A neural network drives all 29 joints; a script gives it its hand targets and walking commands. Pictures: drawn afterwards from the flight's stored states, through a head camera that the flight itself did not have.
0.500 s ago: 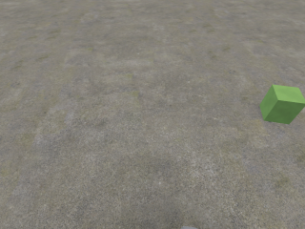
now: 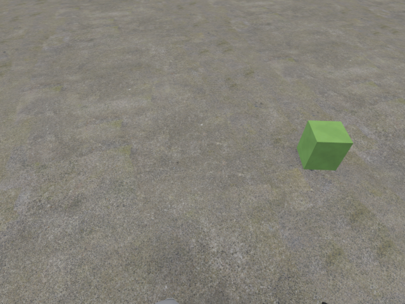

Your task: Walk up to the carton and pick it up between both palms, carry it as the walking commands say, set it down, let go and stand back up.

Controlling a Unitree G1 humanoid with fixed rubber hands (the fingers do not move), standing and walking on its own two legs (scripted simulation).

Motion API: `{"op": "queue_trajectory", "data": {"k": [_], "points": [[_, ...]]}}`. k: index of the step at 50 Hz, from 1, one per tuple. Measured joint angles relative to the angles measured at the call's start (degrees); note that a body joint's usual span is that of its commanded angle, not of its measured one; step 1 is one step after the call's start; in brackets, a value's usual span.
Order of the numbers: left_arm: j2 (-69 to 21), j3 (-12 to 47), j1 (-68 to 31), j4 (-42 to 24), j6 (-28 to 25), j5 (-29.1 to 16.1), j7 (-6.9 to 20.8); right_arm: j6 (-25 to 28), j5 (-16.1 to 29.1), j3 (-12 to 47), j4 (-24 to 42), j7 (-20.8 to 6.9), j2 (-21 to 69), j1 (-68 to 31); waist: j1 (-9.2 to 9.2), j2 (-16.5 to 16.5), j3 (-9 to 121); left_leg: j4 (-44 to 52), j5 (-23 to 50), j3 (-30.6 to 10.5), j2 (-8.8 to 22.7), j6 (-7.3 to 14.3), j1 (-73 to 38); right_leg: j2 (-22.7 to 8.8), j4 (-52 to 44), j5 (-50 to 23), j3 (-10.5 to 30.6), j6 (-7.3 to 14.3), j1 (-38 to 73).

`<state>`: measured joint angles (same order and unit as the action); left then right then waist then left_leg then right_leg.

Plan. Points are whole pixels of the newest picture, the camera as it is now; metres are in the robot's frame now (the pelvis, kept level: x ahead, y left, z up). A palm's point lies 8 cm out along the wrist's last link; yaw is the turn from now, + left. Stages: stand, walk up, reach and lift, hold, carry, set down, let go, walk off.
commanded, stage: walk up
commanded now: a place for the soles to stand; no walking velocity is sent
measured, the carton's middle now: (322, 145) +1.20 -0.72 -0.64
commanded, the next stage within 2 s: none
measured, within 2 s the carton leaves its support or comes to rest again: neither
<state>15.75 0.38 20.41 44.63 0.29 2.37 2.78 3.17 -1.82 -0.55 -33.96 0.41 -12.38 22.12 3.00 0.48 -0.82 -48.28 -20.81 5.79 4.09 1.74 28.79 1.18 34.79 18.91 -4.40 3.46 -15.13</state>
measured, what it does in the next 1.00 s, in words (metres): walks ahead: left foot, then right foot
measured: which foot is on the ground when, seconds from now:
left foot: up 0.00-0.04, down 0.06-0.50, up 0.52-0.80, down 0.82-1.00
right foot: down 0.00-0.04, up 0.06-0.48, down 0.50-0.82, up 0.84-1.00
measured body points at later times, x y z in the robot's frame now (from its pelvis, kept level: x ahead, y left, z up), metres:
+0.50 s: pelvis +0.22 -0.13 -0.01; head +0.24 -0.13 +0.44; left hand +0.44 +0.07 -0.12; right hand +0.15 -0.40 -0.13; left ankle +0.13 +0.08 -0.72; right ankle +0.33 -0.29 -0.73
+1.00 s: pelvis +0.41 -0.24 +0.00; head +0.43 -0.21 +0.45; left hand +0.53 +0.00 -0.14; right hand +0.45 -0.52 -0.09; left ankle +0.45 -0.12 -0.73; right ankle +0.43 -0.39 -0.65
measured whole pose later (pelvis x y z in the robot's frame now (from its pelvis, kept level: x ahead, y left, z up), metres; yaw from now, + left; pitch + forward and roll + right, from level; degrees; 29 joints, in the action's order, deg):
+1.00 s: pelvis +0.41 -0.24 +0.00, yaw -6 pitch -2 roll +1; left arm 17.0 -0.6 15.6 42.6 2.8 5.0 3.9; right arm 5.4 -1.8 -3.0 -36.9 4.4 -11.2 24.4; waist 0.0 6.1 -3.1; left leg -35.2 -16.9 4.7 2.3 0.8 16.4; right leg -5.9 66.8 21.9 -0.5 -4.6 -33.0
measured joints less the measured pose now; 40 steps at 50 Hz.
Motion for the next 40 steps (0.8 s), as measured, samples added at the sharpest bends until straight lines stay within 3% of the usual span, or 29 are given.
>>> {"op": "queue_trajectory", "data": {"k": [2,4,7,9,12,17,20,23,25,26,28,30,34,40], "points": [[0.3,0.2,1.6,0.3,0.5,0.6,0.4,0.6,0.0,-0.1,0.9,0.2,0.2,0.8,-0.17,0.3,0.6,6.7,2.3,0.7,-1.1,0.5,-3.0,0.6,3.9,6.4,0.4,-0.1,0.6],[0.7,0.2,2.4,0.1,1.1,1.5,0.6,1.2,-0.3,-0.4,1.3,1.4,-0.1,1.7,-1.31,0.7,0.7,6.7,5.0,1.0,-0.6,1.5,-3.7,1.5,14.1,11.8,2.5,-1.4,-2.6],[1.9,0.0,0.4,-0.8,2.3,2.1,0.9,0.8,0.4,-0.6,-1.4,3.4,0.2,3.1,-2.05,3.6,-0.2,5.0,2.9,2.9,-0.2,1.1,-6.1,1.1,32.3,9.2,6.3,-5.2,-10.7],[2.4,-0.3,-1.6,-1.2,2.2,2.0,1.1,1.2,0.4,-0.9,-3.3,3.7,0.2,4.0,-2.25,4.7,-0.7,8.3,2.6,4.0,0.4,0.1,-9.6,-0.6,35.2,5.3,7.2,-7.1,-15.1],[2.7,-0.8,-4.3,-1.4,1.8,1.7,1.7,2.6,-0.1,-1.2,-4.8,3.2,-0.2,5.2,-3.16,5.3,-1.1,14.5,3.7,5.2,1.3,-1.1,-15.1,-3.6,32.8,-1.9,8.2,-7.9,-20.0],[1.7,-1.0,-8.8,-1.8,1.3,1.4,3.1,3.7,-0.7,-1.6,-5.8,2.5,-0.5,7.1,-4.59,4.4,-2.6,20.5,3.1,6.1,3.8,-3.6,-22.6,-7.7,20.8,-12.1,7.0,-6.1,-22.8],[0.5,-1.0,-11.3,-2.6,1.0,1.4,3.8,3.3,-0.9,-1.8,-6.7,2.3,-0.7,7.9,-5.17,4.0,-3.4,22.3,1.4,7.0,5.2,-5.6,-26.8,-8.7,11.2,-14.6,4.8,-4.8,-20.4],[-0.6,-0.9,-13.0,-3.8,0.6,1.6,3.7,1.9,-1.1,-2.1,-7.7,2.3,-1.2,8.6,-5.77,3.2,-3.6,21.8,-1.4,7.2,7.0,-6.9,-29.7,-7.7,4.0,-12.5,2.7,-4.0,-15.3],[-0.4,-1.0,-13.3,-5.0,-0.1,1.9,2.8,0.5,-1.2,-2.2,-7.6,1.9,-1.6,9.6,-5.67,3.2,-3.2,14.2,-5.5,5.9,8.7,-5.1,-27.5,-6.5,0.9,-10.9,2.2,-3.2,-11.5],[-0.6,-1.2,-13.4,-5.3,-0.5,1.6,2.1,-0.3,-0.9,-2.3,-7.4,1.5,-2.1,9.0,-5.13,2.5,-3.7,5.6,-9.2,2.4,8.8,-3.9,-24.1,-5.7,4.5,-10.0,2.0,-3.0,-12.8],[-1.3,-1.3,-12.6,-5.2,-0.4,0.1,0.4,-1.3,0.0,-2.5,-6.4,1.2,-2.7,6.7,-4.5,0.8,-4.9,-10.8,-12.1,-6.3,5.0,-2.4,-16.5,-4.7,8.7,-6.0,1.1,-2.6,-13.1],[-1.8,-1.3,-11.0,-4.3,0.0,-0.5,-0.9,-1.0,0.1,-2.5,-4.9,1.2,-2.6,4.2,-3.82,-0.4,-5.2,-19.1,-10.5,-8.5,2.0,-1.4,-10.0,-4.2,7.7,-4.3,-0.1,-2.0,-10.8],[-1.9,-1.2,-6.6,-2.5,-0.5,0.1,-1.2,-0.7,-0.3,-2.2,-3.2,1.2,-1.2,0.2,-1.75,-0.9,-4.1,-15.6,-8.1,-5.5,-0.9,-0.7,-1.6,-3.6,2.2,-3.7,-2.5,-1.0,-5.1],[-0.5,-0.6,-1.1,-0.4,0.1,1.2,-0.4,0.8,-0.3,-1.8,-0.2,1.2,1.1,-1.8,0.64,1.2,-2.3,7.9,4.3,-0.1,-4.0,1.1,-3.6,-3.3,2.6,1.8,-4.3,-0.8,0.3]]}}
